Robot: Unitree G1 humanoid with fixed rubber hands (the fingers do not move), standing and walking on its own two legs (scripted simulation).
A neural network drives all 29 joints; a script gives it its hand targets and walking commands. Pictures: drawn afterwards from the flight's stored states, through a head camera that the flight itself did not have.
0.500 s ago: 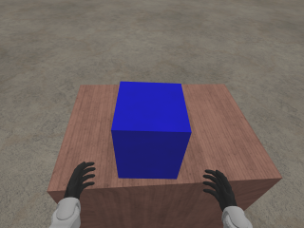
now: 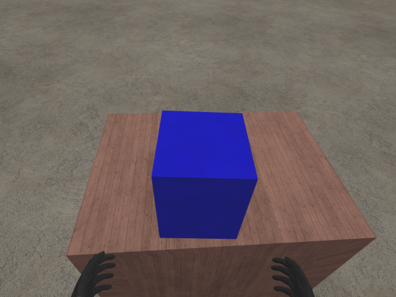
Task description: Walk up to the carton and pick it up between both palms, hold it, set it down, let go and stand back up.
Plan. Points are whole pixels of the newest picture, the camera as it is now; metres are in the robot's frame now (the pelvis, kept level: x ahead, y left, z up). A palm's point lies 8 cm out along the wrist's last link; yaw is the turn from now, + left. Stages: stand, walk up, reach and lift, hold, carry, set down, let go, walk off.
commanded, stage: set down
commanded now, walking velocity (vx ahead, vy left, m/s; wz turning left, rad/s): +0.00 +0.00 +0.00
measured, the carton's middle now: (200, 176) +0.44 +0.00 +0.00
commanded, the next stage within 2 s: let go in 0.24 s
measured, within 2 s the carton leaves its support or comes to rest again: neither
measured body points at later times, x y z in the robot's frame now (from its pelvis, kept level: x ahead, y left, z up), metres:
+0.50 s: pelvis -0.01 +0.00 +0.00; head +0.00 +0.01 +0.45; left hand +0.15 +0.23 -0.10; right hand +0.15 -0.22 -0.10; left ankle -0.01 +0.12 -0.75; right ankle -0.02 -0.12 -0.75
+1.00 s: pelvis -0.01 +0.00 -0.01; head -0.01 +0.01 +0.44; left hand +0.11 +0.24 -0.12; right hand +0.09 -0.24 -0.13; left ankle -0.01 +0.12 -0.75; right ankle -0.02 -0.12 -0.75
